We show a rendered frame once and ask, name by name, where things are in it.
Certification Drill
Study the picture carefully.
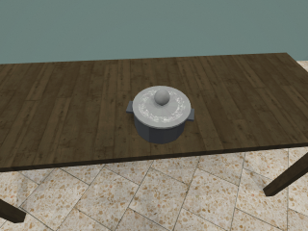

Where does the table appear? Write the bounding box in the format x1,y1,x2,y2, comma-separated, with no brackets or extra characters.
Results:
0,52,308,223

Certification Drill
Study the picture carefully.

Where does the knob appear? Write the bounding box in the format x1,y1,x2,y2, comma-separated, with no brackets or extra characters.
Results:
154,90,170,106

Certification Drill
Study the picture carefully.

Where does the lid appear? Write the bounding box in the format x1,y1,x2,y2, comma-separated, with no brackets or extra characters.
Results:
132,86,192,129

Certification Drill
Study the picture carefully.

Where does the pot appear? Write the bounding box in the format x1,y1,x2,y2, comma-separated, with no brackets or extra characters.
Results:
126,100,194,144

